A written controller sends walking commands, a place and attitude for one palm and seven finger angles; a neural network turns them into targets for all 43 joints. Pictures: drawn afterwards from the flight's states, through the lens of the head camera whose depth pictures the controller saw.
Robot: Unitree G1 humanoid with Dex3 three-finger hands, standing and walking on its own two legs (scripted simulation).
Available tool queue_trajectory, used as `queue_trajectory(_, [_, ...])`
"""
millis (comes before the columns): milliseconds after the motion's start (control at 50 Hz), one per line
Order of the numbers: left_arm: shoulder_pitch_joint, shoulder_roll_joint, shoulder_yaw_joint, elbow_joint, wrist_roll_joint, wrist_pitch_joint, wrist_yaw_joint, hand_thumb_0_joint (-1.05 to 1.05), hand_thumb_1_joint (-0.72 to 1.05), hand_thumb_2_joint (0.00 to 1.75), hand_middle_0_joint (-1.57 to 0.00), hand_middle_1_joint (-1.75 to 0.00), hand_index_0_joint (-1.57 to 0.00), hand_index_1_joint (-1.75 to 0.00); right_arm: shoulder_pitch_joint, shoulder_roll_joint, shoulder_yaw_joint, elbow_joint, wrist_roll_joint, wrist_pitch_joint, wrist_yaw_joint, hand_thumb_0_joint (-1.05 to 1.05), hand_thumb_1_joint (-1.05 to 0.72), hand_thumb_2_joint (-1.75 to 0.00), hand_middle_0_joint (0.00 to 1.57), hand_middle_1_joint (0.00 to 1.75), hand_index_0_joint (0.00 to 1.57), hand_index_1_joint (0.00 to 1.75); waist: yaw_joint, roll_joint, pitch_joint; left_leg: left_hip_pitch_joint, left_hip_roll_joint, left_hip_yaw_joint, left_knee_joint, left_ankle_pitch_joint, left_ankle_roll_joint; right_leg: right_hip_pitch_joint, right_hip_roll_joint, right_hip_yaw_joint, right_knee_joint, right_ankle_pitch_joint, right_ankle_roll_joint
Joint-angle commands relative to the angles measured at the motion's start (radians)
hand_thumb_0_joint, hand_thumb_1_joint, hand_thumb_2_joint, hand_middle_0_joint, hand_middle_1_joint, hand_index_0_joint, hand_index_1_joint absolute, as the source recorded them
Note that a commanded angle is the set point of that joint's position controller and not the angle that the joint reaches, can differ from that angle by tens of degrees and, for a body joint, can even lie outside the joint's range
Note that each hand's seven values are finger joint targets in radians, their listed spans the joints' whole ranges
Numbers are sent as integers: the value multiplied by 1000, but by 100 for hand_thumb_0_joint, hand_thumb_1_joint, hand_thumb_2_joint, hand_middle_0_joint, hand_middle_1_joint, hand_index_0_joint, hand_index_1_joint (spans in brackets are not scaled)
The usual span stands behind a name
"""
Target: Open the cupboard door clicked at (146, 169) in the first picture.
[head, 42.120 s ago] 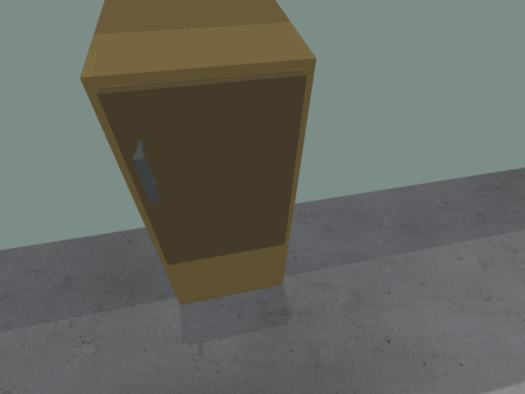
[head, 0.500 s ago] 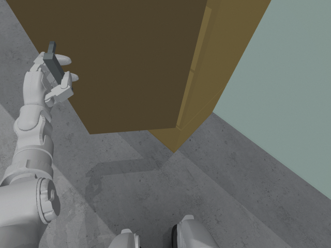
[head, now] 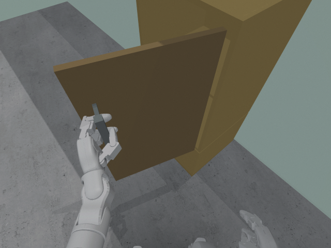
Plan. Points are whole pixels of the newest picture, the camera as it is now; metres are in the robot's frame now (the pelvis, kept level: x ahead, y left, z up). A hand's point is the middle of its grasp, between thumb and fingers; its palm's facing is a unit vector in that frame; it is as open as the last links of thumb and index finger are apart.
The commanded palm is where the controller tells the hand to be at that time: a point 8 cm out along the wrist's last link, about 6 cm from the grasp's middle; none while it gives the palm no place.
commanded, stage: pull the door open along its arc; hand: left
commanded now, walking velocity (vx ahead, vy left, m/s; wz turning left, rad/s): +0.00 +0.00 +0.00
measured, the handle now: (102, 127) +0.39 +0.18 +0.05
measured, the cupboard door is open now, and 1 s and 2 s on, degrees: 73 94 96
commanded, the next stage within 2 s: open thumb and fingers to let go in 0.42 s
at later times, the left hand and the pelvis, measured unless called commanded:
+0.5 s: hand (150, 182) +0.25 +0.05 +0.05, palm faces +0.31 -0.95 -0.04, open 5.8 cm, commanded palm +0.21 +0.09 +0.05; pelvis +0.01 -0.03 +0.00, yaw +2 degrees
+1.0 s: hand (149, 179) +0.26 +0.05 +0.05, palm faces +0.41 -0.91 -0.02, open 11.9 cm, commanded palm +0.21 +0.09 +0.05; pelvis -0.02 -0.04 -0.01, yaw +4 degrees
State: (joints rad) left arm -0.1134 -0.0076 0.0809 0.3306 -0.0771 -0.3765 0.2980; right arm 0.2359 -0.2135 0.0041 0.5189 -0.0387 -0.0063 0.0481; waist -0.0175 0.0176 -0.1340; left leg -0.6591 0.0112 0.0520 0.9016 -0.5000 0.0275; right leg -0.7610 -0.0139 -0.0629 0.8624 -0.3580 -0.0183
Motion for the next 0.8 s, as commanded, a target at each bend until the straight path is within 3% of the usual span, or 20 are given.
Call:
queue_trajectory(0, [-113,37,-39,-268,110,-36,187,0,90,90,-40,-135,-40,-135,8,-101,-47,-100,-20,-25,-7,0,-90,-90,20,30,20,30,18,-30,-265,39,-11,-45,-118,378,-33,316,6,6,-53,310,-13])
queue_trajectory(80, [-98,-20,-143,-315,157,-17,204,0,90,90,-40,-135,-40,-135,-12,-92,-49,-100,-30,-21,-25,0,-90,-90,20,30,20,30,3,-74,-293,56,-13,-44,-111,354,-25,349,0,23,-72,322,-11])
queue_trajectory(140, [-6,-88,-224,-372,159,-1,196,0,90,90,-40,-135,-40,-135,-32,-78,-43,-110,-29,-27,-30,0,-90,-90,20,30,20,30,13,-36,-281,82,-14,-45,-118,382,-29,366,-1,12,-70,348,-17])
queue_trajectory(220, [118,-141,-299,-457,152,18,202,0,90,90,-40,-135,-40,-135,-67,-67,-35,-130,-26,-38,-32,0,-90,-90,20,30,20,30,14,-61,-252,79,-16,-50,-120,351,-25,381,-5,15,-85,333,-16])
queue_trajectory(260, [180,-163,-335,-472,164,28,215,0,90,90,-40,-135,-40,-135,-74,-64,-32,-138,-27,-45,-32,0,-90,-90,20,30,20,30,10,-99,-214,67,-15,-59,-121,335,-24,377,-5,12,-92,318,-16])
queue_trajectory(340, [322,-196,-405,-575,217,42,238,0,90,90,-40,-135,-40,-135,-84,-47,-29,-156,-33,-66,-26,0,-90,-90,20,30,20,30,19,-84,-230,70,-16,-62,-102,364,-24,382,-8,11,-68,354,-22])
queue_trajectory(380, [422,-225,-440,-616,215,56,232,0,90,90,-40,-135,-40,-135,-99,-39,-24,-167,-29,-77,-19,0,-90,-90,20,30,20,30,26,-63,-222,66,-20,-60,-95,359,-24,387,-7,9,-69,360,-24])
queue_trajectory(460, [343,-188,-389,-599,195,81,257,0,90,90,-40,-135,-40,-135,-123,-44,-15,-156,-28,-84,-29,0,-90,-90,20,30,20,30,20,-62,-144,22,-32,-68,-82,249,-27,332,-11,29,-98,230,-20])
queue_trajectory(500, [204,-143,-329,-566,192,85,285,0,90,90,-40,-135,-40,-135,-137,-47,-12,-135,-33,-86,-41,0,-90,-90,20,30,20,30,12,-70,-127,-2,-38,-72,-65,196,-27,291,-20,55,-113,138,-12])
queue_trajectory(540, [206,-148,-312,-522,186,87,292,0,76,84,-39,-134,-39,-134,-141,-41,-11,-129,-35,-88,-48,0,-90,-90,20,30,20,30,19,-93,-136,-10,-43,-68,-58,177,-26,293,-26,75,-131,91,-6])
queue_trajectory(620, [204,-153,-322,-524,187,87,283,0,48,72,-37,-130,-37,-130,-123,-41,-17,-127,-36,-91,-53,0,-90,-90,20,30,20,30,22,-103,-210,-1,-45,-62,-54,208,-26,354,-40,99,-129,179,2])
queue_trajectory(720, [186,-143,-330,-530,190,73,259,0,13,57,-35,-127,-35,-127,-107,-45,-20,-122,-37,-95,-56,0,-90,-90,20,30,20,30,6,-123,-214,-14,-40,-68,-50,204,-24,373,-53,116,-132,211,13])
queue_trajectory(780, [164,-129,-323,-503,191,70,247,0,-8,48,-33,-124,-33,-124,-117,-49,-18,-116,-36,-96,-60,0,-90,-90,20,30,20,30,0,-126,-176,-36,-40,-70,-46,161,-23,346,-61,138,-159,116,14])
